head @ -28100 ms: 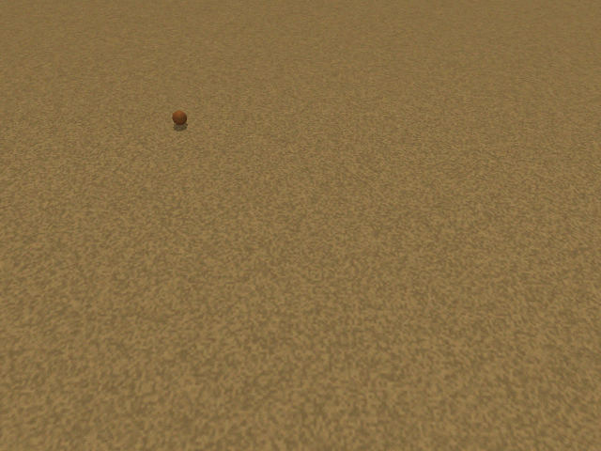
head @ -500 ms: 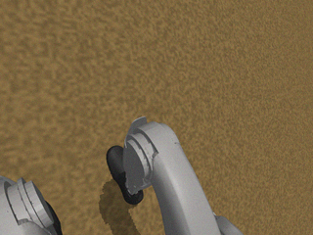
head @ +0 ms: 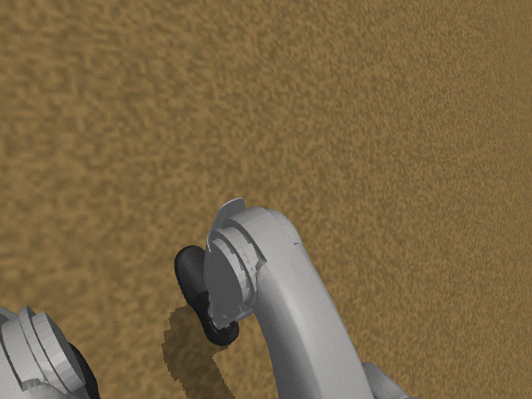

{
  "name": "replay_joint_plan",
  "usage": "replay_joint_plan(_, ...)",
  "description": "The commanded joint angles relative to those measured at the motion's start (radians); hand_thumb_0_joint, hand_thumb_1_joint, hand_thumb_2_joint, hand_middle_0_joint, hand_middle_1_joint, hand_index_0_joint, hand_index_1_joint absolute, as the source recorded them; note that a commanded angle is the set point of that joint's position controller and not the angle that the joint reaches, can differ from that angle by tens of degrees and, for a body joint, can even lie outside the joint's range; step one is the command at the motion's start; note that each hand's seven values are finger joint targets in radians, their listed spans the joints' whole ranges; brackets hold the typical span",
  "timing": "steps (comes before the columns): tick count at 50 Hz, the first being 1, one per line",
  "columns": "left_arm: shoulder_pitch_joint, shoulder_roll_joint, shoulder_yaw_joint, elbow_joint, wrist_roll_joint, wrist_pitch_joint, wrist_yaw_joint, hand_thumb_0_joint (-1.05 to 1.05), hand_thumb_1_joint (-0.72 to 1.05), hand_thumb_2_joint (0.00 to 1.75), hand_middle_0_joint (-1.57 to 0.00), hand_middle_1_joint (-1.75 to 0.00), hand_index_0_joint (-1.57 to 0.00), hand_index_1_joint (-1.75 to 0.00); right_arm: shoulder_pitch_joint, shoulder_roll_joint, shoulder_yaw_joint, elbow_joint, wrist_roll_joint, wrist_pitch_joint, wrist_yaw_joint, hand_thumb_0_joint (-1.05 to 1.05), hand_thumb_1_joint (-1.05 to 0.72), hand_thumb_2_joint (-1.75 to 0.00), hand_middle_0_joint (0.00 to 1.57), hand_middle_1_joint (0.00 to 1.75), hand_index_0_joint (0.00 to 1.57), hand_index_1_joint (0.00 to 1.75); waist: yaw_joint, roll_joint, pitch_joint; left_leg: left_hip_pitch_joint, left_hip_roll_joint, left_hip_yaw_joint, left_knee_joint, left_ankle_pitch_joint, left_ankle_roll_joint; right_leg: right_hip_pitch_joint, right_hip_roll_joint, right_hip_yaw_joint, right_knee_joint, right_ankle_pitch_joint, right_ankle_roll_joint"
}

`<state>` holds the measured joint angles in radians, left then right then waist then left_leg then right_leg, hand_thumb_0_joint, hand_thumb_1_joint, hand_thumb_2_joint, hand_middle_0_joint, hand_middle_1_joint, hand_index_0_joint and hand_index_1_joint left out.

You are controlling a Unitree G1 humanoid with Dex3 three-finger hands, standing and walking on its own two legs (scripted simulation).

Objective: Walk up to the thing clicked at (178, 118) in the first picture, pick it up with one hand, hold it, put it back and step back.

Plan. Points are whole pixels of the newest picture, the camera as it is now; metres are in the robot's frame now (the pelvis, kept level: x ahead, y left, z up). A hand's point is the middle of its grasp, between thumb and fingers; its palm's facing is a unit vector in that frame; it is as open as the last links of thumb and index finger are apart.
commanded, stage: open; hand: left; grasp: from above
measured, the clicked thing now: out of the picture +0.51 +0.32 -0.28
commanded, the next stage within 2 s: withdraw in 0.82 s
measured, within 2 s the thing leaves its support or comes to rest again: neither
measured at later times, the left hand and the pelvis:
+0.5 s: hand out of the picture +0.50 +0.31 -0.25, palm faces -0.45 -0.14 -0.88, open 11.8 cm; pelvis +0.00 +0.00 +0.00, yaw +0 degrees
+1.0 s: hand out of the picture +0.50 +0.31 -0.25, palm faces -0.44 -0.14 -0.88, open 13.2 cm; pelvis +0.00 +0.00 +0.00, yaw +0 degrees
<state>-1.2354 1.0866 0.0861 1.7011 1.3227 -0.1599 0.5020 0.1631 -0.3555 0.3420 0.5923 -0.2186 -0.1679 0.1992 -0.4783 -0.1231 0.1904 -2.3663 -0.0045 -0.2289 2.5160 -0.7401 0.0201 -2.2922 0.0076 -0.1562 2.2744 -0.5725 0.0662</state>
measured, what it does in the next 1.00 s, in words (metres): stands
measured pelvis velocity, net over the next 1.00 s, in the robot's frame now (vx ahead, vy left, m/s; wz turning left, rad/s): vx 0.00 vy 0.00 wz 0.00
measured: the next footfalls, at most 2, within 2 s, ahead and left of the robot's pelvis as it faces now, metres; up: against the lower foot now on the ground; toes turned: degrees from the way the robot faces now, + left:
none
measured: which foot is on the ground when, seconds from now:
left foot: down 0.00-1.00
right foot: down 0.00-1.00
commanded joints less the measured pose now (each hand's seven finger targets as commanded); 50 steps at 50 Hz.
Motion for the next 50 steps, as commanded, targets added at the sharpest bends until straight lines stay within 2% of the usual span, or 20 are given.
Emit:
replay_joint_plan(1,-0.286,0.207,0.02,-0.16,-0.015,-0.002,0.034,0.0,0.56,0.87,-0.84,-0.92,-0.89,-0.88,0.229,-0.342,-0.097,0.043,0.001,0.014,-0.014,0.0,-0.9,-0.91,0.2,0.3,0.2,0.3,-0.062,0.641,-0.675,0.551,0.041,0.068,-0.269,0.333,-0.032,0.406,0.028,-0.105,-0.148,0.245,-0.094)
replay_joint_plan(4,-0.264,0.182,0.004,-0.15,-0.019,0.003,0.025,0.0,0.32,0.8,-0.61,-0.95,-0.66,-0.89,0.233,-0.339,-0.1,0.042,0.001,0.021,-0.012,0.0,-0.9,-0.9,0.2,0.3,0.2,0.3,-0.061,0.644,-0.69,0.561,0.041,0.063,-0.278,0.35,-0.034,0.419,0.031,-0.109,-0.145,0.258,-0.094)
replay_joint_plan(8,-0.262,0.182,-0.007,-0.148,-0.032,0.004,0.005,0.0,0.02,0.81,-0.46,-0.95,-0.5,-0.91,0.231,-0.345,-0.094,0.035,0.001,0.024,-0.013,0.0,-0.9,-0.9,0.2,0.3,0.2,0.3,-0.075,0.601,-0.644,0.502,0.036,0.075,-0.269,0.309,-0.022,0.43,0.032,-0.103,-0.157,0.235,-0.09)
replay_joint_plan(9,-0.277,0.206,0.005,-0.179,-0.033,0.003,0.008,0.0,-0.03,0.82,-0.42,-0.95,-0.46,-0.91,0.228,-0.349,-0.096,0.032,0.004,0.028,-0.016,0.0,-0.9,-0.9,0.2,0.3,0.2,0.3,-0.055,0.611,-0.677,0.515,0.037,0.072,-0.271,0.313,-0.025,0.438,0.031,-0.103,-0.159,0.236,-0.094)
replay_joint_plan(13,-0.264,0.187,-0.002,-0.167,-0.034,-0.007,0.004,0.0,-0.16,0.81,-0.31,-0.98,-0.35,-0.94,0.235,-0.341,-0.09,0.029,0.0,0.029,-0.016,0.0,-0.9,-0.9,0.2,0.3,0.2,0.3,-0.071,0.598,-0.678,0.524,0.038,0.072,-0.263,0.323,-0.023,0.447,0.033,-0.104,-0.152,0.25,-0.091)
replay_joint_plan(15,-0.253,0.198,-0.002,-0.165,-0.037,-0.01,0.006,0.0,-0.21,0.83,-0.27,-1.0,-0.31,-0.96,0.228,-0.341,-0.091,0.028,0.004,0.031,-0.021,0.0,-0.9,-0.9,0.2,0.3,0.2,0.3,-0.058,0.592,-0.685,0.514,0.035,0.076,-0.267,0.316,-0.023,0.458,0.036,-0.103,-0.162,0.242,-0.093)
replay_joint_plan(18,-0.253,0.201,0.004,-0.157,-0.031,-0.013,0.011,0.0,-0.26,0.89,-0.24,-1.02,-0.27,-0.99,0.224,-0.345,-0.092,0.03,0.003,0.031,-0.023,0.0,-0.9,-0.9,0.2,0.3,0.2,0.3,-0.055,0.599,-0.649,0.512,0.037,0.066,-0.271,0.292,-0.027,0.414,0.031,-0.108,-0.16,0.214,-0.097)
replay_joint_plan(20,-0.252,0.177,-0.016,-0.149,-0.027,-0.011,0.006,0.0,-0.28,0.92,-0.23,-1.03,-0.25,-1.0,0.226,-0.341,-0.087,0.025,0.0,0.029,-0.021,0.0,-0.9,-0.9,0.2,0.3,0.2,0.3,-0.077,0.585,-0.639,0.51,0.037,0.072,-0.263,0.302,-0.022,0.425,0.034,-0.104,-0.158,0.229,-0.092)
replay_joint_plan(21,-0.272,0.205,0.0,-0.192,-0.025,-0.012,0.009,0.0,-0.3,0.93,-0.22,-1.03,-0.24,-1.01,0.222,-0.344,-0.087,0.026,0.003,0.03,-0.023,0.0,-0.9,-0.9,0.2,0.3,0.2,0.3,-0.06,0.608,-0.662,0.524,0.039,0.069,-0.264,0.321,-0.028,0.42,0.031,-0.103,-0.161,0.238,-0.095)
replay_joint_plan(23,-0.241,0.185,-0.011,-0.137,-0.034,-0.006,0.007,0.0,-0.33,0.94,-0.2,-1.04,-0.21,-1.02,0.223,-0.344,-0.092,0.024,0.002,0.03,-0.022,0.0,-0.9,-0.9,0.2,0.3,0.2,0.3,-0.067,0.579,-0.627,0.481,0.037,0.075,-0.273,0.273,-0.02,0.428,0.035,-0.1,-0.164,0.209,-0.091)
replay_joint_plan(27,-0.243,0.177,-0.009,-0.167,-0.034,-0.003,-0.003,0.0,-0.36,0.94,-0.15,-1.07,-0.18,-1.04,0.223,-0.346,-0.089,0.026,0.003,0.027,-0.019,0.0,-0.9,-0.9,0.2,0.3,0.2,0.3,-0.068,0.607,-0.632,0.535,0.041,0.061,-0.271,0.306,-0.03,0.38,0.027,-0.107,-0.159,0.216,-0.094)
replay_joint_plan(32,-0.261,0.199,0.0,-0.196,-0.041,-0.003,0.0,0.0,-0.41,0.99,-0.11,-1.1,-0.13,-1.08,0.233,-0.347,-0.096,0.026,0.004,0.037,-0.022,0.0,-0.9,-0.9,0.2,0.3,0.2,0.3,-0.055,0.622,-0.707,0.536,0.04,0.067,-0.274,0.328,-0.028,0.453,0.031,-0.103,-0.156,0.246,-0.095)
replay_joint_plan(34,-0.239,0.16,-0.021,-0.146,-0.043,0.0,-0.007,0.0,-0.42,1.0,-0.09,-1.12,-0.11,-1.09,0.231,-0.337,-0.085,0.029,0.003,0.035,-0.018,0.0,-0.89,-0.9,0.2,0.3,0.2,0.3,-0.072,0.599,-0.655,0.52,0.04,0.065,-0.264,0.332,-0.028,0.425,0.033,-0.106,-0.15,0.246,-0.094)
replay_joint_plan(37,-0.234,0.179,-0.024,-0.148,-0.046,-0.001,-0.006,0.0,-0.43,1.02,-0.09,-1.13,-0.1,-1.11,0.222,-0.341,-0.085,0.018,0.006,0.04,-0.023,0.0,-0.89,-0.9,0.2,0.3,0.2,0.3,-0.064,0.571,-0.635,0.482,0.037,0.072,-0.273,0.292,-0.021,0.442,0.036,-0.101,-0.167,0.222,-0.094)
replay_joint_plan(40,-0.276,0.207,-0.002,-0.203,-0.038,-0.007,-0.002,0.0,-0.43,1.03,-0.08,-1.15,-0.1,-1.13,0.228,-0.349,-0.089,0.026,0.003,0.041,-0.028,0.0,-0.89,-0.9,0.2,0.3,0.2,0.3,-0.053,0.624,-0.665,0.528,0.039,0.066,-0.284,0.295,-0.03,0.417,0.03,-0.104,-0.165,0.216,-0.098)
replay_joint_plan(41,-0.245,0.182,-0.017,-0.16,-0.038,-0.005,-0.006,0.0,-0.42,1.04,-0.09,-1.15,-0.11,-1.13,0.224,-0.345,-0.087,0.022,0.004,0.039,-0.026,0.0,-0.89,-0.9,0.2,0.3,0.2,0.3,-0.064,0.607,-0.626,0.517,0.038,0.068,-0.277,0.282,-0.028,0.404,0.031,-0.102,-0.161,0.205,-0.099)
replay_joint_plan(42,-0.276,0.193,-0.006,-0.215,-0.04,-0.012,-0.004,0.0,-0.42,1.03,-0.09,-1.14,-0.11,-1.12,0.228,-0.347,-0.084,0.025,0.002,0.041,-0.026,0.0,-0.89,-0.9,0.2,0.3,0.2,0.3,-0.066,0.621,-0.662,0.533,0.042,0.059,-0.279,0.309,-0.032,0.412,0.029,-0.11,-0.161,0.226,-0.097)
replay_joint_plan(46,-0.254,0.182,-0.014,-0.186,-0.031,-0.009,-0.006,0.0,-0.41,1.01,-0.07,-1.17,-0.1,-1.14,0.233,-0.343,-0.081,0.021,0.001,0.041,-0.022,0.0,-0.89,-0.9,0.2,0.3,0.2,0.3,-0.073,0.618,-0.659,0.544,0.04,0.059,-0.272,0.341,-0.032,0.415,0.029,-0.108,-0.155,0.248,-0.094)
replay_joint_plan(48,-0.259,0.191,-0.001,-0.199,-0.041,-0.007,0.002,0.0,-0.56,1.02,-0.07,-1.04,-0.07,-1.04,0.233,-0.343,-0.081,0.023,0.0,0.04,-0.024,0.0,-0.91,-0.9,0.2,0.3,0.2,0.3,-0.063,0.621,-0.668,0.549,0.041,0.06,-0.269,0.341,-0.032,0.414,0.025,-0.106,-0.16,0.249,-0.094)
replay_joint_plan(50,-0.278,0.209,0.017,-0.237,-0.04,-0.002,0.008,0.0,-0.57,1.03,-0.07,-1.04,-0.07,-1.05,0.24,-0.346,-0.092,0.024,0.001,0.038,-0.022,0.0,-0.91,-0.91,0.2,0.3,0.2,0.3,-0.053,0.641,-0.675,0.556,0.041,0.06,-0.279,0.327,-0.036,0.406,0.025,-0.106,-0.16,0.236,-0.097)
